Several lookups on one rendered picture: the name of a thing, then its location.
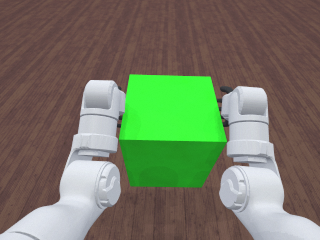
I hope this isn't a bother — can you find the robot right upper arm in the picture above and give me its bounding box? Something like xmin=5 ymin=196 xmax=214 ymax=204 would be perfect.
xmin=219 ymin=165 xmax=320 ymax=240

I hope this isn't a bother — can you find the carton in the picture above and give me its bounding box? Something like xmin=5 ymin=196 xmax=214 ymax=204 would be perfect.
xmin=119 ymin=74 xmax=227 ymax=188

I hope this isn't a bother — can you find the robot left forearm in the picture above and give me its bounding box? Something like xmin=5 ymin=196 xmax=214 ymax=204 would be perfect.
xmin=59 ymin=80 xmax=126 ymax=196

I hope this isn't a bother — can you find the robot left upper arm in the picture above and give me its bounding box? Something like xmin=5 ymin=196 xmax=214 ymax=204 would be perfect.
xmin=0 ymin=160 xmax=121 ymax=240

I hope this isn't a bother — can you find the robot right forearm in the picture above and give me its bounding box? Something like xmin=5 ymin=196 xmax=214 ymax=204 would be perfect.
xmin=221 ymin=86 xmax=284 ymax=200

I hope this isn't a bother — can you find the left robot hand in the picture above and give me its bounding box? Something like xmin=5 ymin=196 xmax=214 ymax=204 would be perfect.
xmin=117 ymin=86 xmax=123 ymax=128

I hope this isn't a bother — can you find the right robot hand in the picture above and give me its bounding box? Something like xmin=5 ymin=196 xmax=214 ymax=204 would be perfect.
xmin=216 ymin=86 xmax=233 ymax=127

